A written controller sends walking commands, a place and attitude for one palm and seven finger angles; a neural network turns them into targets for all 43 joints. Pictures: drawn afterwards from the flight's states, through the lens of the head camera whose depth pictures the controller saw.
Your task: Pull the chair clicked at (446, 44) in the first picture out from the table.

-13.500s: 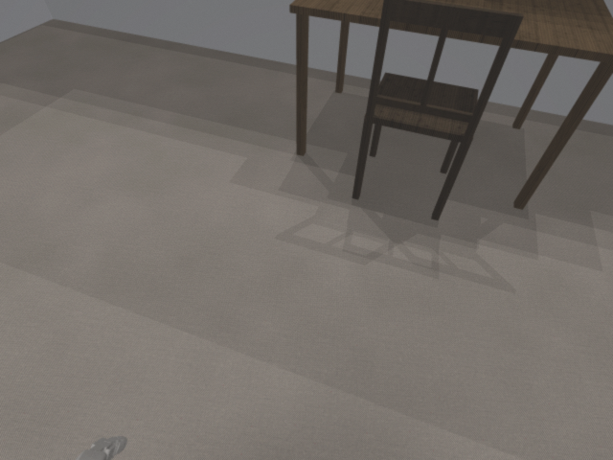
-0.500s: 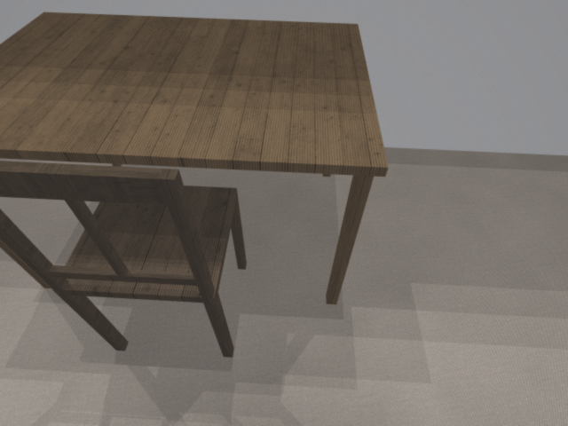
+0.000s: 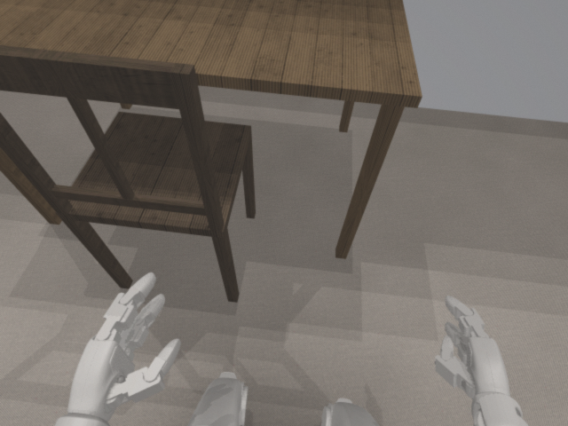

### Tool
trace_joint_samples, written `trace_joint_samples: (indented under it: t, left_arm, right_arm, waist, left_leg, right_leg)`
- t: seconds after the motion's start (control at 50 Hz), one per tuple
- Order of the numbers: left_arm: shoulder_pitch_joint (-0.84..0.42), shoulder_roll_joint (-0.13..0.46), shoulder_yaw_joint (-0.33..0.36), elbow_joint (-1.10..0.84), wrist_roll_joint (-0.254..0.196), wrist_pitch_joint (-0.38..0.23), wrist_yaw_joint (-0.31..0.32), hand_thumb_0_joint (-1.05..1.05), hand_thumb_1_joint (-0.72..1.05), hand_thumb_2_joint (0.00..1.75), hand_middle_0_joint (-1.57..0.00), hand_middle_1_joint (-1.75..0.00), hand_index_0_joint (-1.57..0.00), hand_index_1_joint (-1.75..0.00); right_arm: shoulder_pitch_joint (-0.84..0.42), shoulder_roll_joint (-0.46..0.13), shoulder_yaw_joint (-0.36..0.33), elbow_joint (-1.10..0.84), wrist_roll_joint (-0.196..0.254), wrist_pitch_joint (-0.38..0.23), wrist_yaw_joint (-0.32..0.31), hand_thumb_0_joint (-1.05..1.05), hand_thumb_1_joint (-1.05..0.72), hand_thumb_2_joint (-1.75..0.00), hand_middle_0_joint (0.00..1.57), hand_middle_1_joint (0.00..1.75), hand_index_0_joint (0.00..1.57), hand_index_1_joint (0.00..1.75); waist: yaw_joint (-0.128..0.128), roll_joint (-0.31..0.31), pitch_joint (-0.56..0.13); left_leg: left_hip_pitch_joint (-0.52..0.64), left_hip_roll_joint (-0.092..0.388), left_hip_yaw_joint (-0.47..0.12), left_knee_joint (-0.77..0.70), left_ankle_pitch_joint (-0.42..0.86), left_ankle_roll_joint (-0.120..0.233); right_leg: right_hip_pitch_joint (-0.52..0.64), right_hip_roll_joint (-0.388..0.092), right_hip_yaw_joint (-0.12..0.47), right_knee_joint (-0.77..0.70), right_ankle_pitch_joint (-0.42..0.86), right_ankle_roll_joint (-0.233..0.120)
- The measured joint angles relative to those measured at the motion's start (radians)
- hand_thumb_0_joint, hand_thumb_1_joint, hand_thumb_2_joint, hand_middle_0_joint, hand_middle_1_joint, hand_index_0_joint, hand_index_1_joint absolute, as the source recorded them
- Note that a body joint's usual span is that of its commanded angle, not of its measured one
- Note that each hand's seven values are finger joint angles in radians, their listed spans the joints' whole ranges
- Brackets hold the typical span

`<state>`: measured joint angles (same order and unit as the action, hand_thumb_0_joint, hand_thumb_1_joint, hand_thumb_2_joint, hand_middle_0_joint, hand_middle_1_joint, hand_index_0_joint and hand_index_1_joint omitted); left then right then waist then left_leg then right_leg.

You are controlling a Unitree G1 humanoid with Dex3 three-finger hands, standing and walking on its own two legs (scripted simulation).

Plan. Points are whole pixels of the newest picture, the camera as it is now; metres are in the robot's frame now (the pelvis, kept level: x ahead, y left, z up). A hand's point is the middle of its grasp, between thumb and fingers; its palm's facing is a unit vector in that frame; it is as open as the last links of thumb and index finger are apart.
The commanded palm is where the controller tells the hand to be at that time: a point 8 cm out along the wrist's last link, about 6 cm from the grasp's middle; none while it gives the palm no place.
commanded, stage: raise the hand toward the chair's back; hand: left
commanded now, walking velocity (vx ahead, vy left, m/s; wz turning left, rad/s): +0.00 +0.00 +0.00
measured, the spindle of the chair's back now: (105, 153) +0.55 +0.40 -0.01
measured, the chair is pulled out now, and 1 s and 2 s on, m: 0.00 0.00 0.00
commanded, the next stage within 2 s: aim the fingers beside a spindle in 1.62 s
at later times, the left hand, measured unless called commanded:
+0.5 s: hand (122, 322) +0.23 +0.22 +0.05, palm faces -0.01 -1.00 -0.08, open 14.1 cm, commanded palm +0.20 +0.27 +0.05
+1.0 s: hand (123, 302) +0.25 +0.23 +0.05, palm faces -0.08 -1.00 -0.05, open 16.9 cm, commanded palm +0.23 +0.29 +0.06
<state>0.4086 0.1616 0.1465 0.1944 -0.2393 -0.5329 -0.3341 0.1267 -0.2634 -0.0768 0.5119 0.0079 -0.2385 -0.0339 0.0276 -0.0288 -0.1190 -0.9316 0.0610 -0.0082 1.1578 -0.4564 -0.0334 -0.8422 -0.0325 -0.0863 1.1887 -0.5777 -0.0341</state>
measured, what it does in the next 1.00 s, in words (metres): stands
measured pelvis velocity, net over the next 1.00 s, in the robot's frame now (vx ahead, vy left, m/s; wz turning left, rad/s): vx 0.02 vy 0.04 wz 0.00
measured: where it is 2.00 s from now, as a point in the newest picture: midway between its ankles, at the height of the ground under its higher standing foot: outside the picture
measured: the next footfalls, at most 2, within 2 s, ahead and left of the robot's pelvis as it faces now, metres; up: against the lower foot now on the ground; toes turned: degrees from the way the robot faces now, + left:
none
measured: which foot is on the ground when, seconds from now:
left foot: down 0.00-1.00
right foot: down 0.00-1.00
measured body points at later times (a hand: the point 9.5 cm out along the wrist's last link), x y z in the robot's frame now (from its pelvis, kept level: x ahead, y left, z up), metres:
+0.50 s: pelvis -0.01 +0.04 +0.00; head +0.06 +0.05 +0.44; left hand +0.22 +0.28 +0.05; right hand +0.14 -0.20 -0.09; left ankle +0.06 +0.14 -0.64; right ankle +0.01 -0.10 -0.64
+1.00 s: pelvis +0.02 +0.04 +0.01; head +0.09 +0.05 +0.45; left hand +0.25 +0.28 +0.05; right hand +0.21 -0.19 -0.07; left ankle +0.06 +0.14 -0.64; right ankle +0.01 -0.10 -0.64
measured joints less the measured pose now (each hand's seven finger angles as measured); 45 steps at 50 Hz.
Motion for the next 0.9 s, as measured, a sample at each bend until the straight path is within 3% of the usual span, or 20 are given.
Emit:
trace_joint_samples:
  t: [0.08, 0.14, 0.18, 0.24, 0.28, 0.32, 0.36, 0.42, 0.5, 0.6, 0.66, 0.78, 0.9]
  left_arm:
    - [-0.005, 0.035, 0.011, -0.131, -0.014, -0.032, 0.041, 0.02, 0.44, 0.71, -0.16, -0.23, -0.15, -0.23]
    - [-0.076, 0.058, -0.010, -0.182, -0.024, -0.021, 0.013, 0.01, 0.37, 0.68, -0.15, -0.22, -0.14, -0.22]
    - [-0.132, 0.070, -0.030, -0.179, -0.022, 0.039, -0.017, 0.01, 0.33, 0.66, -0.14, -0.21, -0.13, -0.21]
    - [-0.177, 0.078, -0.045, -0.153, -0.018, 0.184, -0.036, 0.01, 0.26, 0.63, -0.13, -0.20, -0.13, -0.20]
    - [-0.166, 0.072, -0.039, -0.152, -0.019, 0.268, -0.011, 0.01, 0.21, 0.61, -0.13, -0.19, -0.13, -0.19]
    - [-0.131, 0.059, -0.026, -0.172, -0.019, 0.303, 0.039, 0.01, 0.16, 0.59, -0.13, -0.19, -0.12, -0.19]
    - [-0.090, 0.050, -0.011, -0.205, -0.012, 0.289, 0.096, 0.01, 0.12, 0.57, -0.13, -0.18, -0.12, -0.18]
    - [-0.046, 0.052, 0.007, -0.241, 0.011, 0.206, 0.156, 0.01, 0.05, 0.54, -0.12, -0.17, -0.11, -0.17]
    - [-0.053, 0.071, 0.004, -0.235, 0.023, 0.119, 0.139, 0.00, -0.04, 0.50, -0.11, -0.15, -0.10, -0.15]
    - [-0.076, 0.085, -0.025, -0.210, 0.013, 0.170, 0.061, 0.00, -0.16, 0.45, -0.09, -0.13, -0.09, -0.13]
    - [-0.060, 0.088, -0.018, -0.236, 0.004, 0.206, 0.064, 0.00, -0.23, 0.42, -0.09, -0.12, -0.08, -0.12]
    - [-0.043, 0.082, 0.024, -0.278, 0.000, 0.178, 0.108, 0.00, -0.37, 0.36, -0.08, -0.10, -0.07, -0.10]
    - [-0.091, 0.101, 0.027, -0.209, 0.004, 0.205, 0.040, -0.01, -0.46, 0.32, -0.07, -0.09, -0.06, -0.09]
  right_arm:
    - [0.011, 0.018, 0.036, 0.005, -0.007, -0.009, -0.023, 0.01, -0.91, -0.90, 0.20, 0.30, 0.19, 0.30]
    - [0.021, 0.039, 0.078, 0.026, -0.002, -0.011, -0.032, 0.01, -0.91, -0.90, 0.20, 0.30, 0.20, 0.30]
    - [0.035, 0.057, 0.103, 0.036, 0.005, -0.002, -0.035, 0.01, -0.91, -0.90, 0.20, 0.30, 0.20, 0.30]
    - [0.068, 0.082, 0.125, 0.037, 0.016, 0.024, -0.039, 0.01, -0.91, -0.90, 0.20, 0.30, 0.20, 0.30]
    - [0.096, 0.092, 0.125, 0.033, 0.019, 0.041, -0.039, 0.01, -0.91, -0.90, 0.20, 0.30, 0.20, 0.30]
    - [0.124, 0.096, 0.117, 0.031, 0.017, 0.049, -0.038, 0.01, -0.91, -0.90, 0.20, 0.30, 0.20, 0.30]
    - [0.148, 0.093, 0.104, 0.033, 0.011, 0.049, -0.035, 0.01, -0.90, -0.90, 0.20, 0.30, 0.20, 0.30]
    - [0.166, 0.075, 0.089, 0.042, -0.003, 0.041, -0.026, 0.01, -0.90, -0.90, 0.20, 0.30, 0.20, 0.30]
    - [0.148, 0.037, 0.083, 0.050, -0.007, 0.031, -0.018, 0.01, -0.91, -0.90, 0.20, 0.30, 0.20, 0.30]
    - [0.101, 0.020, 0.081, 0.029, 0.005, 0.028, -0.025, 0.01, -0.91, -0.90, 0.20, 0.30, 0.20, 0.30]
    - [0.084, 0.033, 0.079, 0.010, 0.007, 0.028, -0.028, 0.01, -0.91, -0.90, 0.20, 0.30, 0.20, 0.30]
    - [0.074, 0.052, 0.087, -0.013, -0.001, 0.036, -0.019, 0.01, -0.91, -0.90, 0.20, 0.30, 0.20, 0.30]
    - [0.061, 0.047, 0.108, -0.020, 0.002, 0.055, -0.015, 0.01, -0.91, -0.90, 0.20, 0.30, 0.20, 0.30]
  waist:
    - [0.017, 0.028, 0.001]
    - [0.011, 0.055, 0.008]
    - [-0.002, 0.067, 0.010]
    - [-0.029, 0.074, 0.016]
    - [-0.046, 0.074, 0.018]
    - [-0.054, 0.071, 0.017]
    - [-0.055, 0.066, 0.012]
    - [-0.050, 0.061, 0.001]
    - [-0.043, 0.065, -0.004]
    - [-0.043, 0.063, 0.004]
    - [-0.042, 0.055, 0.003]
    - [-0.031, 0.052, -0.015]
    - [-0.026, 0.063, -0.010]
  left_leg:
    - [-0.077, 0.006, -0.036, 0.088, -0.019, 0.002]
    - [-0.110, 0.006, -0.053, 0.119, -0.020, 0.010]
    - [-0.121, 0.006, -0.053, 0.119, -0.013, 0.015]
    - [-0.110, 0.006, -0.037, 0.092, 0.002, 0.022]
    - [-0.089, 0.006, -0.021, 0.061, 0.012, 0.029]
    - [-0.067, 0.006, -0.005, 0.032, 0.019, 0.037]
    - [-0.052, 0.005, 0.006, 0.012, 0.022, 0.043]
    - [-0.055, -0.002, 0.010, 0.008, 0.019, 0.050]
    - [-0.087, -0.011, 0.002, 0.041, 0.005, 0.057]
    - [-0.097, -0.013, 0.001, 0.056, -0.008, 0.063]
    - [-0.075, -0.011, 0.004, 0.040, -0.010, 0.063]
    - [-0.042, -0.013, -0.006, 0.014, -0.014, 0.058]
    - [-0.049, -0.014, -0.018, 0.022, -0.023, 0.053]
  right_leg:
    - [-0.049, 0.008, -0.031, 0.057, -0.012, -0.001]
    - [-0.068, 0.011, -0.045, 0.070, -0.006, 0.004]
    - [-0.077, 0.011, -0.044, 0.065, 0.004, 0.010]
    - [-0.072, 0.010, -0.029, 0.036, 0.026, 0.020]
    - [-0.058, 0.010, -0.015, 0.006, 0.041, 0.028]
    - [-0.042, 0.010, -0.001, -0.023, 0.055, 0.035]
    - [-0.031, 0.008, 0.009, -0.044, 0.063, 0.040]
    - [-0.031, 0.001, 0.012, -0.050, 0.061, 0.046]
    - [-0.052, -0.007, 0.005, -0.025, 0.044, 0.054]
    - [-0.057, -0.009, 0.005, -0.018, 0.037, 0.061]
    - [-0.037, -0.006, 0.007, -0.039, 0.039, 0.062]
    - [0.005, -0.005, -0.004, -0.075, 0.037, 0.059]
    - [0.004, -0.004, -0.015, -0.071, 0.026, 0.056]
